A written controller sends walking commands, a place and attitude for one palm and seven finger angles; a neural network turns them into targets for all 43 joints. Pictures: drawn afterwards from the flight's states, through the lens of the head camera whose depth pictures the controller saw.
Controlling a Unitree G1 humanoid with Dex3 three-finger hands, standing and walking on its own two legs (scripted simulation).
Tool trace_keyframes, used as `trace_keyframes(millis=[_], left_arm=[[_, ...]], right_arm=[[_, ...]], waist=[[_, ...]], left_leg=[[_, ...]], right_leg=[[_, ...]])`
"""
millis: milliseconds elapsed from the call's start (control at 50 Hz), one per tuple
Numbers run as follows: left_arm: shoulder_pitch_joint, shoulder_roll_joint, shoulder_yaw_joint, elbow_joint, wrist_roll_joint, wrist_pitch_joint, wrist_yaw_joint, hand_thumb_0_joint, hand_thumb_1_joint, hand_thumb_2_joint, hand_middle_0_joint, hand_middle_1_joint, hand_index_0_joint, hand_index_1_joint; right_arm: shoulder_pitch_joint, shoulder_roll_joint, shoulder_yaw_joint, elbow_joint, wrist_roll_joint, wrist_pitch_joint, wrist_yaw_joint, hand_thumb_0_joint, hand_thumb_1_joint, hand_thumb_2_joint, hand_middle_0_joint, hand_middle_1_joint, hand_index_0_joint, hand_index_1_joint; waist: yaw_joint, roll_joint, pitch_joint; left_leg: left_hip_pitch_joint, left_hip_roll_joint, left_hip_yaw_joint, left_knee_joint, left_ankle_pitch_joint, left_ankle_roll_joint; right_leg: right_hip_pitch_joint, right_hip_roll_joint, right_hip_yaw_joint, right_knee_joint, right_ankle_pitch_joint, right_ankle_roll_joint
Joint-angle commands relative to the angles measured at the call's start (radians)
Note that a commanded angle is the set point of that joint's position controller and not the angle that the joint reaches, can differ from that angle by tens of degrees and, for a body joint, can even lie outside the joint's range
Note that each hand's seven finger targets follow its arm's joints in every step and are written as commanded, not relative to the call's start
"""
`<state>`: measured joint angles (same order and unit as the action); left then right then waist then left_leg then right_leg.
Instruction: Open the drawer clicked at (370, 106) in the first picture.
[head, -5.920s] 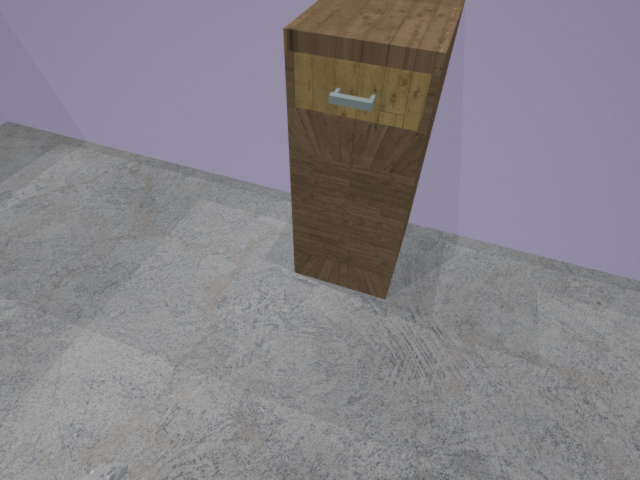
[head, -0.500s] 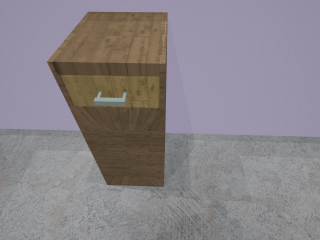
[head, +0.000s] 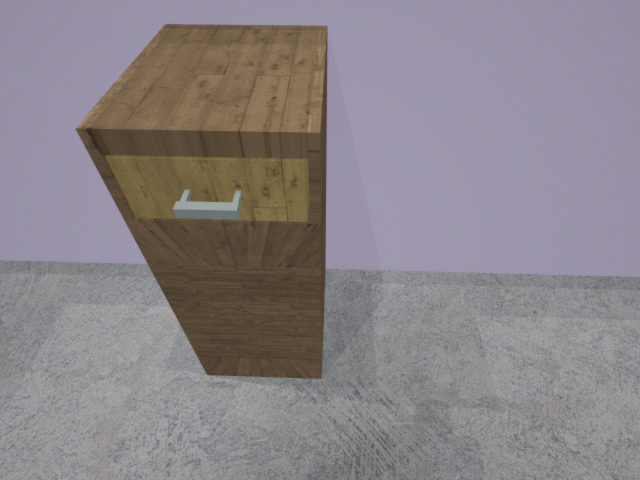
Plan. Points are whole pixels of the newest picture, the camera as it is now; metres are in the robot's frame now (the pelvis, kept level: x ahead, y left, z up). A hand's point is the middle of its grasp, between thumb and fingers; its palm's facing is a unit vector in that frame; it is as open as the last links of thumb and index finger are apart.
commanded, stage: look again from close up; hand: left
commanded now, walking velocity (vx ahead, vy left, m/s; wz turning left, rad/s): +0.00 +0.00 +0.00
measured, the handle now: (209, 202) +0.53 +0.23 +0.03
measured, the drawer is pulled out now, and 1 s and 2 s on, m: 0.00 0.00 0.00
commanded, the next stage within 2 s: shuffle to correct the standing spot in 0.62 s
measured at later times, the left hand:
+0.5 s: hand out of the picture -0.01 +0.24 -0.19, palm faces +0.03 -0.98 -0.20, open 7.4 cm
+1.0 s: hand out of the picture -0.19 +0.26 -0.17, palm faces +0.09 -0.98 -0.18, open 7.4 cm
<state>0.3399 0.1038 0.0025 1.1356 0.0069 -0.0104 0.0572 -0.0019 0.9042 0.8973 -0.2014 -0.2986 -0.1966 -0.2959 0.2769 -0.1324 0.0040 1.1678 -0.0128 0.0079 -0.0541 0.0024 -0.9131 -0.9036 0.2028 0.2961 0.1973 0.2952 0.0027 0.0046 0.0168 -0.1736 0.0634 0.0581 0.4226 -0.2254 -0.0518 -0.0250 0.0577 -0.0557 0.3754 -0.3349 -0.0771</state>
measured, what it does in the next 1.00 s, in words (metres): shifts its weight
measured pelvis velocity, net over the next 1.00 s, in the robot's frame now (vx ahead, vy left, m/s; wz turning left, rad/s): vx -0.09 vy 0.09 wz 0.00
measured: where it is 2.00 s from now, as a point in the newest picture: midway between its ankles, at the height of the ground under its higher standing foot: outside the picture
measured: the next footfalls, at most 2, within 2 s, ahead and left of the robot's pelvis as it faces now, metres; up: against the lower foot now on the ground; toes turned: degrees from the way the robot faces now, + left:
left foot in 1.16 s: -0.03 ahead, +0.19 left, +0.00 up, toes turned +7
right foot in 1.54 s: +0.01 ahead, -0.09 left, +0.00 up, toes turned -7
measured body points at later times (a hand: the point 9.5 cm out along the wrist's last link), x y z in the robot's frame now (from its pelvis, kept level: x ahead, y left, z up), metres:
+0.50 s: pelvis -0.03 +0.06 -0.01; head -0.05 +0.08 +0.44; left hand -0.01 +0.30 -0.17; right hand +0.03 -0.17 -0.14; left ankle +0.00 +0.15 -0.74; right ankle -0.08 -0.06 -0.74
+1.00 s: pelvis -0.09 +0.09 +0.00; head -0.11 +0.10 +0.45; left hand -0.19 +0.31 -0.15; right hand -0.09 -0.15 -0.15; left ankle -0.02 +0.16 -0.72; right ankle -0.09 -0.03 -0.74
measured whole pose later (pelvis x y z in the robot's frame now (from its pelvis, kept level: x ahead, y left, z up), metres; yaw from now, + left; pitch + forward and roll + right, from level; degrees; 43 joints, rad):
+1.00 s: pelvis -0.09 +0.09 +0.00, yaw +0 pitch -2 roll -1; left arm 0.52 0.15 0.04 1.06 0.04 0.05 0.03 0.00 0.91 0.90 -0.20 -0.30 -0.19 -0.30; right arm 0.32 -0.17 -0.04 1.06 -0.03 0.07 -0.03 0.00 -0.90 -0.90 0.21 0.30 0.20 0.30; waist 0.02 0.00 -0.02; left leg -0.36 -0.02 0.08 0.59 -0.33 0.03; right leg -0.16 0.00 -0.06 0.41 -0.30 -0.04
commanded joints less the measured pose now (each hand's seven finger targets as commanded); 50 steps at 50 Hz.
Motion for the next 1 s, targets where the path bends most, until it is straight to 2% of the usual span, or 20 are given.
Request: trace_keyframes(millis=[0, 40, 60, 80, 100, 160, 200, 240, 260, 320, 440, 600, 700, 780, 840, 900, 920, 940, 960, 980], left_arm=[[0.114, 0.101, 0.023, -0.01, 0.001, -0.007, 0.003, 0.0, 0.9, 0.9, -0.2, -0.3, -0.2, -0.3], [0.116, 0.103, 0.022, -0.009, 0.0, -0.007, 0.003, 0.0, 0.9, 0.9, -0.2, -0.3, -0.2, -0.3], [0.107, 0.252, 0.008, -0.083, 0.024, -0.034, 0.001, 0.0, 0.9, 0.9, -0.2, -0.3, -0.2, -0.3], [0.067, 0.197, 0.033, -0.092, 0.018, -0.041, 0.009, 0.0, 0.9, 0.9, -0.2, -0.3, -0.2, -0.3], [0.073, 0.205, 0.049, -0.1, 0.022, -0.041, 0.009, 0.0, 0.9, 0.9, -0.2, -0.3, -0.2, -0.3], [0.139, 0.18, 0.032, -0.118, 0.015, -0.031, 0.009, 0.0, 0.9, 0.9, -0.2, -0.3, -0.2, -0.3], [0.129, 0.171, 0.035, -0.139, 0.016, -0.021, 0.01, 0.0, 0.9, 0.9, -0.2, -0.3, -0.2, -0.3], [0.109, 0.17, 0.033, -0.168, 0.018, -0.012, 0.01, 0.0, 0.9, 0.9, -0.2, -0.3, -0.2, -0.3], [0.088, 0.168, 0.026, -0.186, 0.018, -0.007, 0.009, 0.0, 0.9, 0.9, -0.2, -0.3, -0.2, -0.3], [0.102, 0.169, 0.028, -0.198, 0.009, 0.004, 0.003, 0.0, 0.9, 0.9, -0.2, -0.3, -0.2, -0.3], [0.085, 0.169, 0.018, -0.199, 0.012, 0.013, -0.006, 0.0, 0.9, 0.9, -0.2, -0.3, -0.2, -0.3], [0.091, 0.156, 0.015, -0.187, 0.02, 0.025, -0.017, 0.0, 0.9, 0.9, -0.2, -0.3, -0.2, -0.3], [0.143, 0.143, 0.017, -0.155, 0.025, 0.029, -0.019, 0.0, 0.9, 0.9, -0.2, -0.3, -0.2, -0.3], [0.218, 0.114, 0.023, -0.122, 0.032, 0.047, -0.03, 0.0, 0.9, 0.9, -0.2, -0.3, -0.2, -0.3], [0.277, 0.082, 0.031, -0.1, 0.03, 0.062, -0.042, 0.0, 0.9, 0.9, -0.2, -0.3, -0.2, -0.3], [0.344, 0.095, 0.044, -0.081, 0.029, 0.061, -0.042, 0.0, 0.9, 0.9, -0.2, -0.3, -0.2, -0.3], [0.342, 0.12, 0.051, -0.079, 0.032, 0.058, -0.037, 0.0, 0.9, 0.9, -0.2, -0.3, -0.2, -0.3], [0.297, 0.151, 0.061, -0.089, 0.03, 0.05, -0.026, 0.0, 0.9, 0.9, -0.2, -0.3, -0.2, -0.3], [0.191, 0.163, 0.064, -0.124, 0.026, 0.04, -0.014, 0.0, 0.9, 0.9, -0.2, -0.3, -0.2, -0.3], [0.095, 0.156, 0.067, -0.153, 0.021, 0.028, -0.012, 0.0, 0.9, 0.9, -0.2, -0.3, -0.2, -0.3]], right_arm=[[0.067, -0.063, -0.011, -0.018, 0.004, -0.013, -0.005, 0.0, -0.9, -0.9, 0.2, 0.3, 0.2, 0.3], [0.062, -0.062, -0.011, -0.017, 0.005, -0.011, -0.005, 0.0, -0.9, -0.9, 0.2, 0.3, 0.2, 0.3], [0.028, -0.147, -0.025, -0.153, 0.002, -0.01, 0.018, 0.0, -0.9, -0.9, 0.2, 0.3, 0.2, 0.3], [0.033, -0.13, -0.03, -0.181, -0.01, -0.025, 0.014, 0.0, -0.9, -0.9, 0.2, 0.3, 0.2, 0.3], [0.033, -0.108, -0.043, -0.174, -0.014, -0.03, 0.001, 0.0, -0.9, -0.9, 0.2, 0.3, 0.2, 0.3], [0.06, -0.076, -0.028, -0.206, -0.005, -0.021, 0.002, 0.0, -0.9, -0.9, 0.2, 0.3, 0.2, 0.3], [0.039, -0.097, -0.041, -0.221, -0.001, -0.011, 0.003, 0.0, -0.9, -0.9, 0.2, 0.3, 0.2, 0.3], [0.041, -0.102, -0.042, -0.231, 0.0, -0.009, 0.003, 0.0, -0.9, -0.9, 0.2, 0.3, 0.2, 0.3], [0.082, -0.094, -0.039, -0.22, -0.003, -0.01, 0.007, 0.0, -0.9, -0.9, 0.2, 0.3, 0.2, 0.3], [0.067, -0.14, -0.045, -0.204, -0.003, -0.015, 0.007, 0.0, -0.9, -0.9, 0.2, 0.3, 0.2, 0.3], [0.023, -0.162, -0.041, -0.22, -0.006, -0.017, 0.018, 0.0, -0.9, -0.9, 0.2, 0.3, 0.2, 0.3], [0.008, -0.188, -0.05, -0.23, -0.008, -0.01, 0.028, 0.0, -0.9, -0.9, 0.2, 0.3, 0.2, 0.3], [0.007, -0.196, -0.056, -0.221, -0.007, -0.003, 0.032, 0.0, -0.9, -0.9, 0.2, 0.3, 0.2, 0.3], [0.015, -0.223, -0.07, -0.199, -0.013, 0.013, 0.025, 0.0, -0.9, -0.9, 0.2, 0.3, 0.2, 0.3], [0.0, -0.226, -0.076, -0.186, -0.019, 0.026, 0.016, 0.0, -0.9, -0.9, 0.2, 0.3, 0.2, 0.3], [0.007, -0.178, -0.072, -0.169, -0.015, 0.03, 0.012, 0.0, -0.9, -0.9, 0.2, 0.3, 0.2, 0.3], [0.007, -0.143, -0.067, -0.172, -0.014, 0.033, 0.014, 0.0, -0.9, -0.9, 0.2, 0.3, 0.2, 0.3], [0.014, -0.1, -0.062, -0.182, -0.011, 0.036, 0.016, 0.0, -0.9, -0.9, 0.2, 0.3, 0.2, 0.3], [0.02, -0.101, -0.071, -0.19, -0.009, 0.036, 0.023, 0.0, -0.9, -0.9, 0.2, 0.3, 0.2, 0.3], [0.042, -0.104, -0.078, -0.185, -0.009, 0.032, 0.026, 0.0, -0.9, -0.9, 0.2, 0.3, 0.2, 0.3]], waist=[[0.001, -0.031, 0.059], [0.002, -0.036, 0.073], [-0.017, -0.082, 0.178], [-0.027, 0.001, 0.085], [-0.021, 0.031, 0.0], [-0.001, -0.134, -0.097], [0.005, -0.212, -0.035], [-0.005, -0.171, 0.003], [-0.027, -0.103, -0.006], [-0.002, 0.059, 0.024], [0.003, 0.038, 0.065], [0.013, 0.077, 0.086], [0.021, 0.063, 0.054], [0.026, 0.083, 0.03], [0.042, 0.074, 0.07], [0.052, 0.005, 0.081], [0.05, -0.118, 0.106], [0.028, -0.272, 0.121], [-0.004, -0.281, 0.132], [-0.05, -0.191, 0.109]], left_leg=[[0.05, 0.047, -0.031, 0.001, 0.244, 0.055], [0.045, 0.045, -0.03, 0.001, 0.223, 0.054], [-0.024, 0.001, -0.061, 0.098, 0.111, 0.055], [-0.089, 0.005, -0.044, 0.133, 0.061, 0.072], [-0.12, -0.016, -0.03, 0.155, 0.052, 0.078], [-0.192, -0.047, -0.021, 0.205, -0.074, 0.081], [-0.203, -0.039, -0.03, 0.222, -0.09, 0.092], [-0.169, -0.035, -0.025, 0.17, -0.046, 0.096], [-0.096, -0.035, -0.013, 0.118, 0.084, 0.102], [-0.001, 0.046, -0.08, 0.126, 0.434, 0.12], [-0.076, 0.054, -0.127, 0.028, 0.19, 0.122], [-0.188, 0.088, -0.242, -0.208, -0.302, 0.128], [-0.202, 0.092, -0.246, -0.259, -0.375, 0.121], [-0.2, 0.146, -0.295, -0.329, -0.513, 0.136], [-0.269, 0.136, -0.239, -0.321, -0.5, 0.122], [-0.317, 0.051, -0.123, -0.188, -0.432, 0.071], [-0.338, -0.032, -0.056, -0.024, -0.399, 0.057], [-0.307, -0.096, 0.038, 0.275, -0.235, 0.052], [-0.273, -0.068, 0.017, 0.525, -0.202, 0.066], [-0.26, -0.038, -0.027, 0.657, -0.195, 0.077]], right_leg=[[-0.098, -0.173, 0.101, -0.056, 0.564, 0.078], [-0.102, -0.174, 0.104, -0.064, 0.556, 0.082], [-0.19, -0.193, 0.133, -0.056, 0.652, 0.112], [-0.142, -0.229, 0.147, 0.026, 0.711, 0.075], [-0.047, -0.244, 0.168, 0.068, 0.932, 0.058], [0.096, -0.257, 0.172, 0.13, 1.195, 0.034], [0.035, -0.25, 0.155, 0.113, 1.101, 0.027], [-0.02, -0.231, 0.141, 0.114, 0.982, 0.006], [-0.063, -0.209, 0.126, 0.144, 0.899, 0.004], [-0.189, -0.135, 0.085, 0.115, 0.461, 0.034], [-0.199, -0.12, 0.085, 0.057, 0.151, 0.041], [-0.172, -0.098, 0.031, 0.082, 0.017, 0.062], [-0.151, -0.096, 0.018, 0.093, -0.004, 0.064], [-0.158, -0.052, -0.039, 0.176, -0.1, 0.053], [-0.096, -0.033, -0.064, 0.115, -0.082, 0.041], [-0.034, -0.067, -0.004, -0.048, -0.109, 0.009], [-0.111, -0.138, 0.143, -0.133, -0.27, -0.031], [-0.242, -0.276, 0.325, -0.268, -0.438, -0.092], [-0.377, -0.379, 0.413, -0.335, -0.462, -0.142], [-0.412, -0.374, 0.38, -0.315, -0.332, -0.152]])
